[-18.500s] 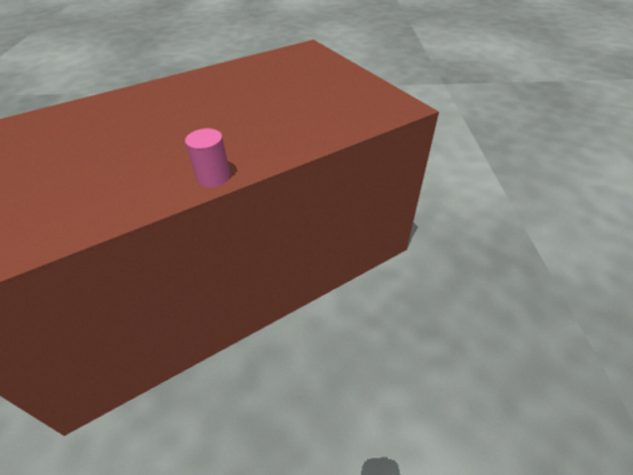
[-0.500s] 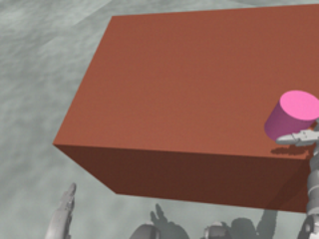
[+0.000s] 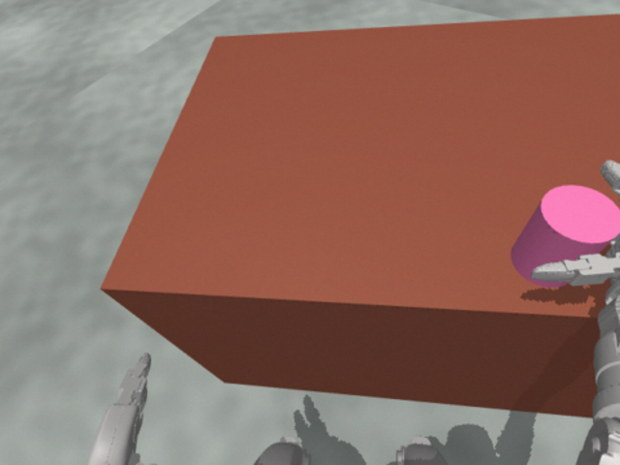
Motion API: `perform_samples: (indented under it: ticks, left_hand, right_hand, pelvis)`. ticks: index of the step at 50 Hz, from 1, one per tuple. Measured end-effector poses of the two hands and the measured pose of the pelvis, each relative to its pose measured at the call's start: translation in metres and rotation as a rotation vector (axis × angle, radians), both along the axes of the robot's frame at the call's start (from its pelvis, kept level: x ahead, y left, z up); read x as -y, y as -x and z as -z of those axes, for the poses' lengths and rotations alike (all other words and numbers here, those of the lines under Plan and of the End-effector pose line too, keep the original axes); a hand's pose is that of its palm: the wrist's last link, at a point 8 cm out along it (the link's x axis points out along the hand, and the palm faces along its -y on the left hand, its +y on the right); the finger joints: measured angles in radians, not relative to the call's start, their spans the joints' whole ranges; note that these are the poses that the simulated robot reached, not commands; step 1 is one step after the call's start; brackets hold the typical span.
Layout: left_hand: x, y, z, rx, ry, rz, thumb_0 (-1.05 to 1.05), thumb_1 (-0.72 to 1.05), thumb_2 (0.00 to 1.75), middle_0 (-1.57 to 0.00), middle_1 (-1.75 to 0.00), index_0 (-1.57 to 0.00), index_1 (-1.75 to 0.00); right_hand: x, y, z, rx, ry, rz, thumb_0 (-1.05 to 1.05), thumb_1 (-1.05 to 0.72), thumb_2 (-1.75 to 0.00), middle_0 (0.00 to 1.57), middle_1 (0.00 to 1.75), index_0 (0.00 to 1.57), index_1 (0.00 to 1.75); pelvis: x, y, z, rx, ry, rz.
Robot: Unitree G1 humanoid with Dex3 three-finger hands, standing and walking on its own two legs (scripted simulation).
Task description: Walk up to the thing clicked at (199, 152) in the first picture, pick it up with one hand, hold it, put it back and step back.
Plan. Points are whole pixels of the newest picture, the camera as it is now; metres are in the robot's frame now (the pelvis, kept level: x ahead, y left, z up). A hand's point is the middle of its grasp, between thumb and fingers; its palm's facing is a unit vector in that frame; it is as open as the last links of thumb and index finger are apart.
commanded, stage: close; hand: right
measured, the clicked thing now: (560, 238) +0.43 -0.27 +0.01
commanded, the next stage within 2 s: settle in 0.30 s
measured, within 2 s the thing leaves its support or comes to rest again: leaves its support in 0.82 s
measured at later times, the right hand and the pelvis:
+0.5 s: hand (583, 230) +0.43 -0.28 +0.04, palm faces +0.34 +0.94 +0.00, open 11.5 cm; pelvis -0.01 -0.01 +0.00, yaw +0 degrees
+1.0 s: hand (579, 225) +0.42 -0.27 +0.05, palm faces +0.34 +0.94 -0.06, open 11.7 cm; pelvis +0.01 +0.00 +0.02, yaw +0 degrees
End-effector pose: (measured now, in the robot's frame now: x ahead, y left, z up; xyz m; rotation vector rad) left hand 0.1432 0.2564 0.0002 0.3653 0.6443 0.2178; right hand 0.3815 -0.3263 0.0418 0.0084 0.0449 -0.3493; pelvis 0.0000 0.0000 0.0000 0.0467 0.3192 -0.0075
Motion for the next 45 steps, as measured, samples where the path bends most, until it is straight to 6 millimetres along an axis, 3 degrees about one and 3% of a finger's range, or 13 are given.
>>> perform_samples:
  ticks: [6,12,19,29,45]
  left_hand:
    - [0.001,-0.001,-0.003,0.003,-0.009,-0.003,-0.01,-0.54,0.05,-0.05,-0.06,-0.06,-0.05]
    - [0.003,-0.002,-0.005,0.009,-0.023,0.001,-0.01,-0.53,0.04,-0.05,-0.06,-0.06,-0.05]
    - [0.000,0.004,-0.009,0.004,-0.046,-0.013,-0.01,-0.51,0.03,-0.06,-0.06,-0.06,-0.04]
    - [0.001,0.013,-0.010,-0.015,-0.036,-0.035,-0.01,-0.51,0.04,-0.06,-0.06,-0.07,-0.05]
    - [0.009,-0.016,-0.008,-0.002,0.019,-0.007,-0.01,-0.53,0.05,-0.07,-0.06,-0.07,-0.05]
  right_hand:
    - [0.000,0.007,0.002,0.021,0.009,0.002,-0.01,0.39,-0.20,0.64,0.41,0.64,0.41]
    - [0.001,0.001,0.004,0.034,0.009,-0.005,-0.01,0.28,-0.37,0.79,0.58,0.78,0.58]
    - [0.002,-0.004,0.003,0.028,0.007,-0.008,0.00,0.38,-0.60,0.78,0.71,0.77,0.70]
    - [0.000,-0.007,0.000,0.009,0.023,-0.004,-0.01,0.47,-0.73,0.72,0.87,0.72,0.86]
    - [-0.007,-0.006,-0.008,-0.065,0.029,0.002,-0.01,0.55,-0.85,0.68,0.99,0.68,0.98]
  pelvis:
    - [0.001,0.000,0.000,0.006,0.002,0.001]
    - [0.003,0.003,0.001,0.004,-0.003,0.004]
    - [0.006,0.006,0.002,-0.001,-0.006,0.003]
    - [0.007,0.005,-0.002,0.009,-0.005,-0.007]
    - [0.005,-0.012,-0.018,0.045,0.002,-0.002]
